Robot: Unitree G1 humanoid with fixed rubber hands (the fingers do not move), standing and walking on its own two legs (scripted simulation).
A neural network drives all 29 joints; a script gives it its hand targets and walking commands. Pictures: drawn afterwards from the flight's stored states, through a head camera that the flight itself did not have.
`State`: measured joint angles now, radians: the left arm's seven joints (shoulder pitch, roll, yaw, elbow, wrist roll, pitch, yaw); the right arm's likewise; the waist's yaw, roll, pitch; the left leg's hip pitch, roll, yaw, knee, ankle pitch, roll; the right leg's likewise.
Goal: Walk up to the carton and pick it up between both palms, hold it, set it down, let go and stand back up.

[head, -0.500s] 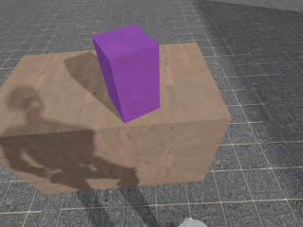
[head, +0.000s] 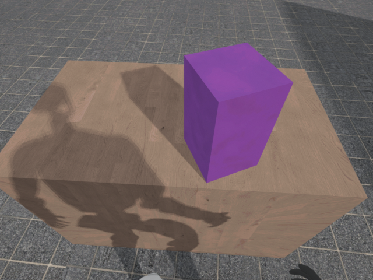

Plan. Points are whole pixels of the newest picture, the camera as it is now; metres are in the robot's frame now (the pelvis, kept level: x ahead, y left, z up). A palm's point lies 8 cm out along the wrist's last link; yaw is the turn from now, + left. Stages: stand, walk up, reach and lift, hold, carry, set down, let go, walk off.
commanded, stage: walk up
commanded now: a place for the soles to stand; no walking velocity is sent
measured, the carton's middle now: (225, 117) +0.50 -0.07 +0.06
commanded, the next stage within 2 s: none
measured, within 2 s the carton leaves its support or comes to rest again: neither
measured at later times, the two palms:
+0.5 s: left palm (75, 273) +0.17 +0.26 -0.07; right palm out of the picture +0.11 -0.26 -0.08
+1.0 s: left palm out of the picture +0.15 +0.23 -0.09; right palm out of the picture +0.02 -0.31 -0.08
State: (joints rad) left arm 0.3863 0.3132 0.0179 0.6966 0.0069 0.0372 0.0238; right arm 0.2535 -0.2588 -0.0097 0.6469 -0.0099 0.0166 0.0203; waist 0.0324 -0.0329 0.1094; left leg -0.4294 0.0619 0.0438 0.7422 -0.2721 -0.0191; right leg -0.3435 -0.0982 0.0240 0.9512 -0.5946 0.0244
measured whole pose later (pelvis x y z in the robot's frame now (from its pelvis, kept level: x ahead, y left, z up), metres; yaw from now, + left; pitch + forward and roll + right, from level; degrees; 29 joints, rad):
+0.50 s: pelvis +0.03 +0.01 +0.02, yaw -4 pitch -1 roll +0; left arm 0.23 0.31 0.00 0.67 0.00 0.03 -0.03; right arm 0.27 -0.31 0.01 0.66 0.00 0.02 0.00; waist 0.00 -0.01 0.06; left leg -0.33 0.09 0.11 0.60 -0.25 -0.02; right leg -0.27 -0.01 -0.01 0.63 -0.34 -0.01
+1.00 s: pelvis +0.03 -0.02 +0.02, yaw -10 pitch -2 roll +1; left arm 0.31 0.31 0.05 0.69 0.06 0.08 -0.09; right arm 0.38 -0.29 -0.02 0.71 -0.07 -0.02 -0.06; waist -0.01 -0.03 0.08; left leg -0.25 0.17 0.19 0.55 -0.25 -0.02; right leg -0.41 -0.04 -0.01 0.88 -0.46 0.00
